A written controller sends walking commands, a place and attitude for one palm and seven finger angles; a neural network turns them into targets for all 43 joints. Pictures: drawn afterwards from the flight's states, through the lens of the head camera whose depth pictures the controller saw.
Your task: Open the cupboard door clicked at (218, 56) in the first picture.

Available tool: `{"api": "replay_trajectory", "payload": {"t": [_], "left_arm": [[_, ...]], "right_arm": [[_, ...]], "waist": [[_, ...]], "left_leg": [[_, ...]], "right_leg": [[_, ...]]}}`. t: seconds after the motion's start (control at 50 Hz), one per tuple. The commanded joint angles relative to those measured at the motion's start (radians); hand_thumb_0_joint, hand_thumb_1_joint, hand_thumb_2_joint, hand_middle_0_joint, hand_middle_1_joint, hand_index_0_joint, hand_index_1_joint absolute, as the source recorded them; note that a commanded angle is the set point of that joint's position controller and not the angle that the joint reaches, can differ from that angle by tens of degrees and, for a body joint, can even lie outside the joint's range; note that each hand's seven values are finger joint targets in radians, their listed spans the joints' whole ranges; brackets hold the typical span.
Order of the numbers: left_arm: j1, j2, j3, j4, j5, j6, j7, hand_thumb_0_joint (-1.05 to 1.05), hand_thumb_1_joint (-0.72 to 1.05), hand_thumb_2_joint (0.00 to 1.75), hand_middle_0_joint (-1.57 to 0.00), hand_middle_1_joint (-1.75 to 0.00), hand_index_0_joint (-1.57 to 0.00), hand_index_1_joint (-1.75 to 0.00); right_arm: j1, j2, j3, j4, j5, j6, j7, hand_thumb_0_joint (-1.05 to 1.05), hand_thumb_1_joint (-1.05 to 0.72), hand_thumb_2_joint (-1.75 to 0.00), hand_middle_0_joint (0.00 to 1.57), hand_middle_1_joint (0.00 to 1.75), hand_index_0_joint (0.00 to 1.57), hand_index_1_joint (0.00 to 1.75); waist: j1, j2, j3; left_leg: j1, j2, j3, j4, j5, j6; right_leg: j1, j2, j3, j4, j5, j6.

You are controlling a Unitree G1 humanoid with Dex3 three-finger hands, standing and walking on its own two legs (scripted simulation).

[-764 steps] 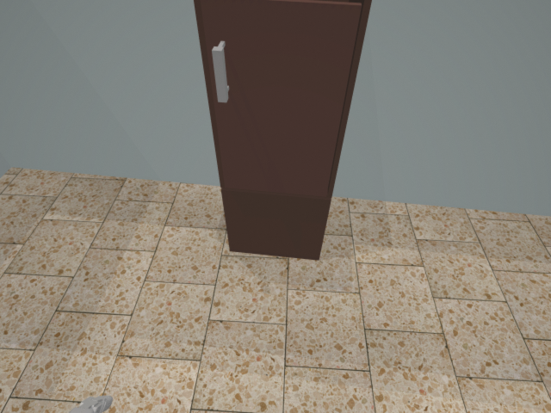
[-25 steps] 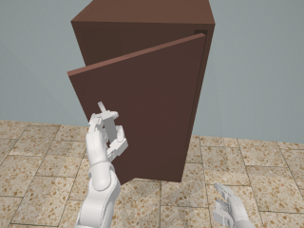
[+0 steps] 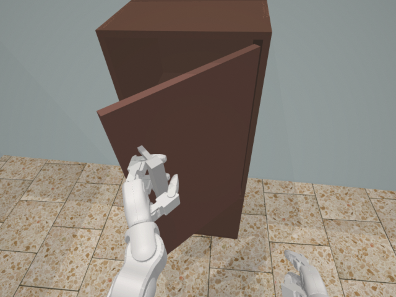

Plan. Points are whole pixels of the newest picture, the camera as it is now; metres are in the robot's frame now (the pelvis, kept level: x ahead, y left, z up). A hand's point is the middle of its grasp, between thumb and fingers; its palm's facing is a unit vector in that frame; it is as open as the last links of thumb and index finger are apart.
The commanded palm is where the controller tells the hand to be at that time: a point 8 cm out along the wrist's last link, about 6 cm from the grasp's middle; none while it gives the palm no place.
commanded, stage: open thumb and fingers to let go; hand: left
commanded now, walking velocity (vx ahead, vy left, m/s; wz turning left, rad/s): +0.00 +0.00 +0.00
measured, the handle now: (154, 177) +0.32 +0.11 +0.10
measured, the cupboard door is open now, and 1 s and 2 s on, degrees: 47 47 47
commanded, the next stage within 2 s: slide the hand sideways off the handle in 0.60 s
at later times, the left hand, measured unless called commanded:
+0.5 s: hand (167, 189) +0.29 +0.08 +0.11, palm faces +0.28 -0.96 -0.01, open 14.6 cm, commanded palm +0.24 +0.12 +0.10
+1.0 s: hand (161, 204) +0.25 +0.09 +0.11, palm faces -0.17 -0.99 -0.01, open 16.4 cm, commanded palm +0.23 +0.12 +0.10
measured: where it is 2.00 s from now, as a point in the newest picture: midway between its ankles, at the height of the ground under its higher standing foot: outside the picture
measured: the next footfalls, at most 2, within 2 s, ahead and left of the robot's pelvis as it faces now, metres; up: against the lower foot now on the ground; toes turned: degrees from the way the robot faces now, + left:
none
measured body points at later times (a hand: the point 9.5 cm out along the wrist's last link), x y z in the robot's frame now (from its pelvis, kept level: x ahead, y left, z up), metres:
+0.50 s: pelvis -0.02 +0.03 +0.00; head -0.04 +0.02 +0.45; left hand +0.26 +0.13 +0.11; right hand +0.16 -0.17 -0.09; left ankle -0.01 +0.15 -0.72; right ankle +0.01 -0.07 -0.72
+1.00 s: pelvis -0.03 +0.04 +0.00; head -0.04 +0.03 +0.45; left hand +0.26 +0.14 +0.11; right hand +0.16 -0.16 -0.09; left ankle -0.01 +0.15 -0.72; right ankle +0.01 -0.07 -0.72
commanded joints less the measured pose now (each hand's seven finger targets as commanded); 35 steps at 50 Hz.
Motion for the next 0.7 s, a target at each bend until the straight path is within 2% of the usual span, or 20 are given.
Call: {"api": "replay_trajectory", "payload": {"t": [0.0,0.02,0.04,0.1,0.16,0.2,0.26,0.3,0.32,0.34,0.4,0.46,0.52,0.56,0.64,0.68], "left_arm": [[-0.207,-0.079,-0.032,-0.211,0.044,-0.097,-0.011,0.0,0.06,0.54,-0.34,-1.26,-0.34,-1.26],[-0.219,-0.07,-0.025,-0.207,0.042,-0.099,-0.013,0.0,-0.01,0.51,-0.33,-1.25,-0.33,-1.25],[-0.253,-0.082,-0.037,-0.19,0.043,-0.1,-0.015,0.0,-0.08,0.48,-0.33,-1.24,-0.33,-1.24],[-0.266,-0.06,-0.01,-0.161,0.035,-0.101,-0.017,0.0,-0.29,0.39,-0.32,-1.22,-0.32,-1.22],[-0.308,-0.079,-0.012,-0.13,0.028,-0.097,-0.009,0.0,-0.5,0.3,-0.3,-1.2,-0.3,-1.2],[-0.33,-0.081,-0.01,-0.112,0.031,-0.097,0.002,0.0,-0.5,0.3,-0.3,-1.2,-0.3,-1.2],[-0.391,-0.101,-0.019,-0.078,0.037,-0.096,0.022,0.0,-0.5,0.3,-0.27,-1.05,-0.27,-1.05],[-0.42,-0.105,-0.021,-0.057,0.045,-0.094,0.031,0.0,-0.5,0.3,-0.26,-0.95,-0.26,-0.95],[-0.425,-0.13,-0.038,-0.041,0.049,-0.093,0.035,0.0,-0.5,0.3,-0.25,-0.9,-0.25,-0.9],[-0.432,-0.139,-0.044,-0.032,0.049,-0.09,0.04,0.0,-0.5,0.3,-0.24,-0.85,-0.24,-0.85],[-0.457,-0.123,-0.029,-0.016,0.051,-0.085,0.048,0.0,-0.5,0.3,-0.22,-0.7,-0.22,-0.7],[-0.442,-0.139,-0.034,-0.029,0.043,-0.078,0.049,0.0,-0.5,0.3,-0.19,-0.55,-0.19,-0.55],[-0.482,-0.155,-0.049,-0.007,0.05,-0.068,0.057,0.0,-0.5,0.3,-0.17,-0.4,-0.17,-0.4],[-0.488,-0.16,-0.051,-0.017,0.052,-0.061,0.067,0.0,-0.5,0.3,-0.15,-0.3,-0.15,-0.3],[-0.518,-0.183,-0.07,0.011,0.057,-0.044,0.079,0.0,-0.5,0.3,-0.15,-0.3,-0.15,-0.3],[-0.522,-0.191,-0.072,0.007,0.06,-0.039,0.089,0.0,-0.5,0.3,-0.15,-0.3,-0.15,-0.3]], "right_arm": [[-0.129,-0.055,-0.024,-0.172,0.0,-0.059,-0.008,0.0,-0.9,-0.9,0.2,0.3,0.2,0.3],[-0.138,-0.056,-0.022,-0.174,0.002,-0.06,-0.009,0.0,-0.9,-0.9,0.2,0.3,0.2,0.3],[-0.139,-0.056,-0.019,-0.169,0.003,-0.061,-0.01,0.0,-0.9,-0.9,0.2,0.3,0.2,0.3],[-0.149,-0.054,-0.019,-0.167,0.006,-0.065,-0.016,0.0,-0.9,-0.9,0.2,0.3,0.2,0.3],[-0.165,-0.052,-0.015,-0.167,0.008,-0.065,-0.018,0.0,-0.9,-0.9,0.2,0.3,0.2,0.3],[-0.171,-0.052,-0.017,-0.163,0.009,-0.066,-0.016,0.0,-0.9,-0.9,0.2,0.3,0.2,0.3],[-0.172,-0.053,-0.017,-0.158,0.005,-0.069,-0.014,0.0,-0.9,-0.9,0.2,0.3,0.2,0.3],[-0.172,-0.053,-0.018,-0.149,0.008,-0.065,-0.011,0.0,-0.9,-0.9,0.2,0.3,0.2,0.3],[-0.17,-0.052,-0.018,-0.146,0.007,-0.065,-0.008,0.0,-0.9,-0.9,0.2,0.3,0.2,0.3],[-0.168,-0.053,-0.018,-0.149,0.007,-0.066,-0.006,0.0,-0.9,-0.9,0.2,0.3,0.2,0.3],[-0.167,-0.055,-0.019,-0.141,0.007,-0.056,-0.006,0.0,-0.9,-0.9,0.2,0.3,0.2,0.3],[-0.172,-0.054,-0.019,-0.147,0.007,-0.049,-0.001,0.0,-0.9,-0.9,0.2,0.3,0.2,0.3],[-0.175,-0.055,-0.016,-0.141,0.008,-0.038,0.004,0.0,-0.9,-0.9,0.2,0.3,0.2,0.3],[-0.18,-0.054,-0.018,-0.142,0.006,-0.034,0.006,0.0,-0.9,-0.9,0.2,0.3,0.2,0.3],[-0.193,-0.054,-0.016,-0.133,0.01,-0.025,0.012,0.0,-0.9,-0.9,0.2,0.3,0.2,0.3],[-0.188,-0.055,-0.019,-0.133,0.008,-0.027,0.015,0.0,-0.9,-0.9,0.2,0.3,0.2,0.3]], "waist": [[-0.003,-0.157,-0.196],[-0.004,-0.138,-0.178],[-0.012,-0.146,-0.161],[0.0,-0.147,-0.149],[0.001,-0.149,-0.122],[0.004,-0.142,-0.107],[-0.002,-0.156,-0.111],[0.0,-0.131,-0.112],[-0.001,-0.119,-0.114],[0.0,-0.131,-0.123],[0.002,-0.127,-0.142],[0.01,-0.114,-0.157],[0.004,-0.102,-0.137],[0.006,-0.101,-0.158],[-0.001,-0.099,-0.125],[0.002,-0.111,-0.153]], "left_leg": [[0.02,-0.047,0.014,-0.03,0.219,0.054],[0.018,-0.047,0.017,-0.033,0.202,0.054],[0.017,-0.05,0.015,-0.034,0.188,0.055],[0.021,-0.051,0.015,-0.044,0.164,0.055],[0.021,-0.052,0.015,-0.056,0.134,0.054],[0.026,-0.051,0.013,-0.064,0.117,0.053],[0.03,-0.05,0.013,-0.068,0.11,0.055],[0.033,-0.047,0.009,-0.079,0.1,0.051],[0.039,-0.044,0.007,-0.085,0.103,0.05],[0.036,-0.044,0.005,-0.086,0.106,0.051],[0.034,-0.039,0.001,-0.097,0.119,0.048],[0.034,-0.035,0.005,-0.099,0.145,0.046],[0.027,-0.03,-0.004,-0.106,0.138,0.042],[0.029,-0.029,-0.002,-0.1,0.143,0.041],[0.011,-0.026,-0.012,-0.102,0.11,0.036],[0.013,-0.025,-0.014,-0.096,0.122,0.036]], "right_leg": [[0.117,-0.066,0.134,-0.152,0.302,0.056],[0.104,-0.067,0.139,-0.164,0.266,0.055],[0.091,-0.068,0.14,-0.174,0.227,0.054],[0.093,-0.069,0.15,-0.208,0.148,0.05],[0.073,-0.067,0.147,-0.228,0.066,0.045],[0.057,-0.063,0.139,-0.239,0.012,0.04],[0.044,-0.058,0.131,-0.235,-0.008,0.04],[0.04,-0.053,0.117,-0.228,-0.022,0.033],[0.034,-0.049,0.104,-0.212,-0.012,0.03],[0.032,-0.044,0.096,-0.2,-0.001,0.03],[0.045,-0.036,0.08,-0.18,0.032,0.027],[0.058,-0.03,0.071,-0.162,0.074,0.023],[0.041,-0.026,0.058,-0.145,0.069,0.019],[0.042,-0.023,0.055,-0.137,0.075,0.018],[0.012,-0.021,0.048,-0.125,0.042,0.016],[0.015,-0.019,0.045,-0.115,0.052,0.015]]}}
